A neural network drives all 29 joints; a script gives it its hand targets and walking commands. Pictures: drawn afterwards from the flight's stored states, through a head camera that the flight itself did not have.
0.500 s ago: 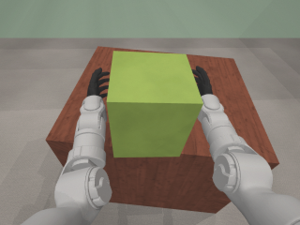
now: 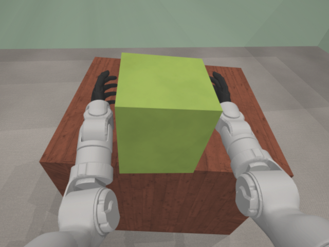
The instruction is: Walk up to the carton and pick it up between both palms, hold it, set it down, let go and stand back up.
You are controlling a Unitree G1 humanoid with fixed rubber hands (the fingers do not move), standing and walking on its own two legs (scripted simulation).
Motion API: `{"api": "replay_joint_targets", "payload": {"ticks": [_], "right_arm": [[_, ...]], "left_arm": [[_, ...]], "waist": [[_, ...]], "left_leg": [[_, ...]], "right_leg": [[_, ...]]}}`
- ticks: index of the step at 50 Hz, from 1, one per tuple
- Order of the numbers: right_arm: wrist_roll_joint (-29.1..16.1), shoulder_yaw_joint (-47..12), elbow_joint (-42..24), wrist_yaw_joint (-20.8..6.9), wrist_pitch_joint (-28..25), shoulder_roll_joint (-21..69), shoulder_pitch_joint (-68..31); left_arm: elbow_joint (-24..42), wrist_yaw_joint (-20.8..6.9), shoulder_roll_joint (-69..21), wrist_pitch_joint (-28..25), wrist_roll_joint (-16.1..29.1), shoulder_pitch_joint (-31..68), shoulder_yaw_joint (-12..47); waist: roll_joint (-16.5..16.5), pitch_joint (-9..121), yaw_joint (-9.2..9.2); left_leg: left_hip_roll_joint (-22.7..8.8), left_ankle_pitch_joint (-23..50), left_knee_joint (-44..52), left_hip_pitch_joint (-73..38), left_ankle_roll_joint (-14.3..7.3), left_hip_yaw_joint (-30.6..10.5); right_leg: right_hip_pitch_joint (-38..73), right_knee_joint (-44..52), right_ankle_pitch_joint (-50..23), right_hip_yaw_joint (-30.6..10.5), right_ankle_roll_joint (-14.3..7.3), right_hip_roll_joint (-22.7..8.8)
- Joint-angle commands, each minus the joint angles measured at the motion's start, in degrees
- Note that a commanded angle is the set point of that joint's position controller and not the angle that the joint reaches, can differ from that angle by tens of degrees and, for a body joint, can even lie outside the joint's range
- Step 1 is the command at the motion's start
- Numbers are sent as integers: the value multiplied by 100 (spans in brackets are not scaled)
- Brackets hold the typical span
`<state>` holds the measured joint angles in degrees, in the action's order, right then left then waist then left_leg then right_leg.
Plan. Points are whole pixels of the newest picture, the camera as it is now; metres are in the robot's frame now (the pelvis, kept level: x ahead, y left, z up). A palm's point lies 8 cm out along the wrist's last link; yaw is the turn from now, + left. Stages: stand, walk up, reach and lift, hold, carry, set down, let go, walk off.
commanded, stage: reach and lift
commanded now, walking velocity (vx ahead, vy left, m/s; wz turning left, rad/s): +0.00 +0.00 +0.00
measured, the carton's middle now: (160, 117) +0.41 +0.02 +0.10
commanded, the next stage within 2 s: hold in 1.84 s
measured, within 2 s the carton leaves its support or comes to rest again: neither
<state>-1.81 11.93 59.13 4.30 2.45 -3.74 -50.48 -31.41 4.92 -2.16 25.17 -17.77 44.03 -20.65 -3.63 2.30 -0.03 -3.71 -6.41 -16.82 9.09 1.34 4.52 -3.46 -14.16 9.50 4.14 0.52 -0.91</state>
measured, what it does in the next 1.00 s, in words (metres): stands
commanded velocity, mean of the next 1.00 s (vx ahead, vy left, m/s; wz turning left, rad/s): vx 0.00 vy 0.00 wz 0.00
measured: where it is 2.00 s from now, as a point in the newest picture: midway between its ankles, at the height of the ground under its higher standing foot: outside the picture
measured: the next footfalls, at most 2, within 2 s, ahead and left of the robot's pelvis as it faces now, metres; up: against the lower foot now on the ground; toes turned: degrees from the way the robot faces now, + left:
none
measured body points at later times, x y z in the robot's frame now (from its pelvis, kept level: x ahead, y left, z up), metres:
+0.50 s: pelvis -0.01 +0.01 +0.00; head -0.05 +0.04 +0.44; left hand +0.40 +0.18 +0.20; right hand +0.40 -0.12 +0.21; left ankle +0.03 +0.13 -0.75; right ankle -0.02 -0.12 -0.75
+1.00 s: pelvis -0.01 +0.00 +0.00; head -0.07 +0.04 +0.44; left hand +0.39 +0.18 +0.23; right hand +0.39 -0.13 +0.23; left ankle +0.03 +0.13 -0.75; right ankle -0.02 -0.12 -0.75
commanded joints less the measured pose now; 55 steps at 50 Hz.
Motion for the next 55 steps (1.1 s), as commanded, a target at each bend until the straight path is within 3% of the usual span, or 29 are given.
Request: {"api": "replay_joint_targets", "payload": {"ticks": [1,4,7,9,18,25,28,33,39,40,44,50,55], "right_arm": [[-532,-1872,-1829,-468,-102,3044,-4114],[-733,-2153,-2086,-260,150,3145,-4014],[-775,-2057,-2111,-140,360,3070,-4078],[-738,-1891,-1896,-115,488,3046,-3891],[-977,-1995,-2403,-125,596,3124,-4074],[-1026,-1840,-1962,-129,863,2842,-3850],[-1170,-1954,-2429,-177,821,2937,-4155],[-1538,-2462,-3177,-71,903,3179,-4428],[-1462,-2314,-2719,64,1287,3095,-4088],[-1475,-2365,-2812,75,1300,3184,-4050],[-1377,-2161,-2747,72,1397,3194,-4397],[-1813,-2608,-3283,299,1501,3306,-4392],[-1873,-2593,-3348,342,1673,3203,-4254]], "left_arm": [[958,-782,-2973,-161,740,3611,2147],[983,-934,-2880,43,731,3364,2088],[818,-1083,-2742,270,621,3364,1912],[833,-1153,-2724,339,600,3462,1892],[1390,-1080,-3024,406,865,3856,2419],[1252,-1141,-2813,781,542,3638,2107],[1572,-1088,-3031,849,693,3821,2372],[2012,-990,-3122,895,945,3917,2734],[1673,-1190,-2819,1215,659,3719,2295],[1737,-1238,-2796,1240,693,3697,2336],[1460,-1314,-2783,1315,626,3978,2182],[1782,-1398,-2840,1367,726,3768,2332],[2033,-1446,-2878,1450,815,3890,2522]], "waist": [[315,2810,-33],[157,2464,-116],[151,2113,-144],[164,1794,-257],[587,2376,-486],[522,1508,-443],[664,1934,-440],[582,2605,-467],[366,1546,-447],[316,1669,-470],[371,1514,-450],[436,2050,-554],[524,1891,-691]], "left_leg": [[500,2121,-516,-1967,-56,-156],[566,1759,-417,-1730,-144,-181],[603,1035,-201,-1413,-222,-158],[577,742,-68,-1461,-202,-143],[526,1575,-356,-2164,43,-280],[472,881,-57,-1795,-42,-250],[465,1127,-165,-1916,9,-267],[509,1746,-438,-2270,15,-337],[535,507,8,-1560,-186,-229],[551,595,-15,-1577,-197,-215],[553,104,119,-1366,-221,-183],[654,1292,-285,-1778,-100,-229],[596,1176,-198,-1803,-2,-287]], "right_leg": [[163,-83,-2127,77,268,388],[456,-131,-2354,-1,382,352],[409,-38,-1754,-50,402,293],[251,70,-1303,12,374,297],[11,101,-1247,111,239,428],[-52,218,-372,106,208,426],[-37,146,-548,135,170,463],[76,68,-1156,85,207,507],[162,200,-406,3,250,412],[257,176,-588,-12,281,396],[131,215,-132,-3,267,400],[565,56,-1413,-34,332,442],[400,98,-1049,11,294,484]]}}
